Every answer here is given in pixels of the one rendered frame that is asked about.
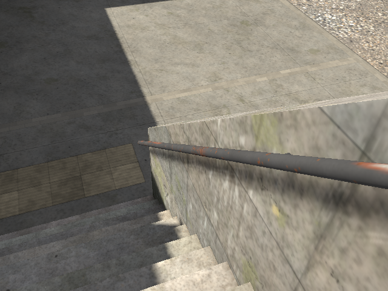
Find stairs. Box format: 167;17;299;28
0;195;254;291

